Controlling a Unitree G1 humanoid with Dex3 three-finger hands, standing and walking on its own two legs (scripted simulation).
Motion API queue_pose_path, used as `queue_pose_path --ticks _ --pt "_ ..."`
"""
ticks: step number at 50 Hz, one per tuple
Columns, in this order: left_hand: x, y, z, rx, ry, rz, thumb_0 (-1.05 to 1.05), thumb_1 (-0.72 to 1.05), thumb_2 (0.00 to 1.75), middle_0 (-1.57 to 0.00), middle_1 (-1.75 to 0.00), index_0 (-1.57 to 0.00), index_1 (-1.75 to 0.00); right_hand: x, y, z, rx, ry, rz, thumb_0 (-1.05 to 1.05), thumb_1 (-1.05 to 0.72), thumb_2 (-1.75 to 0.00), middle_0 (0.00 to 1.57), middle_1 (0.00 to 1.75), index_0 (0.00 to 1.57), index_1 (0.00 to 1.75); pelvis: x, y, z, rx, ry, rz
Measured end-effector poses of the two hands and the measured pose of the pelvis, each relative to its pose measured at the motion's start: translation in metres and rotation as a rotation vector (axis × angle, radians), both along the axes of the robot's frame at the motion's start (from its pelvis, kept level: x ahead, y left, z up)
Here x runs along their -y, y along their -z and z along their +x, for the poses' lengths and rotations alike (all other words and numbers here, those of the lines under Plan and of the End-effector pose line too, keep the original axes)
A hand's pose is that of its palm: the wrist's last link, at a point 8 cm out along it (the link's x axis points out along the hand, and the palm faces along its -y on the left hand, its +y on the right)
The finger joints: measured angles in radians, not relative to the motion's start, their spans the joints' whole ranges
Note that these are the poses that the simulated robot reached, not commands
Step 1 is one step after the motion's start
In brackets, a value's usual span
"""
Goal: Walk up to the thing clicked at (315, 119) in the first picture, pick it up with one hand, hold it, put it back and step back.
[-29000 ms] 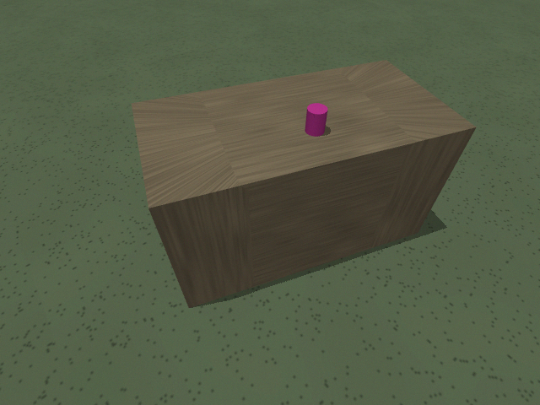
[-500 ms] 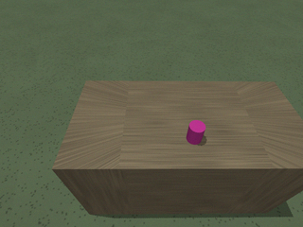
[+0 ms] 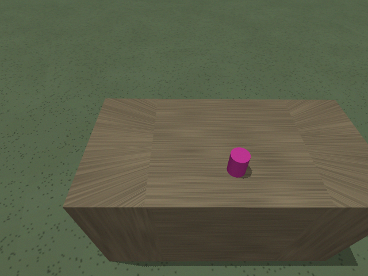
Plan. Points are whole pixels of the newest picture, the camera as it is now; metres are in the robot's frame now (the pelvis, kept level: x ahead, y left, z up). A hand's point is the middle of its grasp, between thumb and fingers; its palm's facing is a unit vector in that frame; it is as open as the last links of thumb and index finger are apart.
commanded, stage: stand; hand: right
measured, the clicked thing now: (238, 162) +0.52 -0.18 -0.14
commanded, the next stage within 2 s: step back in 0.60 s
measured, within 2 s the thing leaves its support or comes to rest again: neither
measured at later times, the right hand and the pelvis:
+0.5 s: hand out of the picture +0.07 -0.25 -0.16, palm faces -0.03 +0.94 -0.34, open 7.4 cm; pelvis +0.01 +0.00 +0.00, yaw +0 degrees
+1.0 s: hand out of the picture +0.01 -0.24 -0.16, palm faces -0.06 +0.90 -0.43, open 7.4 cm; pelvis -0.06 +0.03 -0.02, yaw +1 degrees
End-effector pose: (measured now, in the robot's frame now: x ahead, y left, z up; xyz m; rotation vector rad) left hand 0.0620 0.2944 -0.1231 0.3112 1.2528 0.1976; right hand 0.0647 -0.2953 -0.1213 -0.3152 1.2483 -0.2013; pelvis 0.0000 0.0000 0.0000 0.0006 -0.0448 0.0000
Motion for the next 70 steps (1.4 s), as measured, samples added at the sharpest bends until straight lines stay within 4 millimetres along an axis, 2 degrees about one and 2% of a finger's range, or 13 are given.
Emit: queue_pose_path --ticks 30,37,42,45,49,52,56,63,66,70 --pt "0.001 -0.002 0.01 0.012 0.003 0.005 0.01 0.9 0.9 -0.2 -0.3 -0.2 -0.3 0.002 0.0 0.006 -0.002 -0.003 0.002 0.01 -0.9 -0.9 0.2 0.3 0.2 0.3 0.003 0.0 0.006 -0.005 -0.003 0.0" --pt "-0.011 0.003 0.009 0.034 -0.025 0.022 0.01 0.9 0.9 -0.2 -0.3 -0.2 -0.3 0.01 0.005 0.008 0.009 -0.005 -0.022 0.0 -0.9 -0.9 0.2 0.3 0.2 0.3 -0.001 0.009 -0.017 -0.012 -0.015 -0.017" --pt "-0.03 0.012 0.007 0.039 0.002 0.032 0.01 0.9 0.9 -0.2 -0.3 -0.2 -0.3 0.009 0.006 -0.008 -0.003 -0.004 -0.065 0.0 -0.9 -0.9 0.2 0.3 0.2 0.3 -0.017 0.018 -0.033 -0.014 -0.014 -0.013" --pt "-0.044 0.022 0.013 0.065 0.008 0.029 0.01 0.9 0.9 -0.2 -0.3 -0.2 -0.3 0.003 0.007 -0.026 -0.015 0.002 -0.093 0.0 -0.9 -0.9 0.2 0.3 0.2 0.3 -0.03 0.028 -0.039 -0.025 -0.022 -0.016" --pt "-0.05 0.023 0.017 0.098 0.01 0.032 0.01 0.9 0.9 -0.2 -0.3 -0.2 -0.3 -0.011 0.001 -0.054 -0.065 -0.011 -0.096 0.0 -0.9 -0.9 0.2 0.3 0.2 0.3 -0.033 0.023 -0.054 -0.022 -0.023 -0.023" --pt "-0.047 0.02 0.008 0.096 0.021 0.021 0.01 0.91 0.9 -0.2 -0.3 -0.2 -0.3 -0.017 -0.004 -0.067 -0.074 -0.01 -0.096 0.0 -0.9 -0.9 0.2 0.3 0.2 0.3 -0.034 0.017 -0.063 -0.032 -0.013 -0.029" --pt "-0.043 0.019 -0.013 0.065 0.04 0.017 0.01 0.91 0.9 -0.2 -0.3 -0.2 -0.3 -0.02 -0.004 -0.072 -0.02 -0.002 -0.089 0.01 -0.9 -0.9 0.2 0.3 0.21 0.3 -0.033 0.016 -0.075 -0.031 0.014 -0.024" --pt "-0.029 0.02 -0.054 0.051 0.068 0.045 0.01 0.9 0.9 -0.2 -0.3 -0.2 -0.3 -0.007 0.015 -0.081 0.085 0.001 -0.05 0.0 -0.9 -0.9 0.21 0.3 0.21 0.3 -0.02 0.03 -0.105 -0.008 0.056 -0.001" --pt "-0.02 0.012 -0.077 0.055 0.064 0.047 0.01 0.9 0.9 -0.2 -0.3 -0.2 -0.3 -0.001 0.021 -0.09 0.098 0.016 -0.031 0.0 -0.9 -0.9 0.2 0.3 0.21 0.3 -0.015 0.029 -0.119 0.01 0.031 -0.033" --pt "-0.018 -0.004 -0.101 0.07 0.04 0.054 0.01 0.9 0.9 -0.2 -0.3 -0.2 -0.3 0.001 0.015 -0.107 0.084 0.01 -0.017 0.01 -0.9 -0.9 0.2 0.3 0.2 0.3 -0.014 0.019 -0.133 0.001 0.04 0.02"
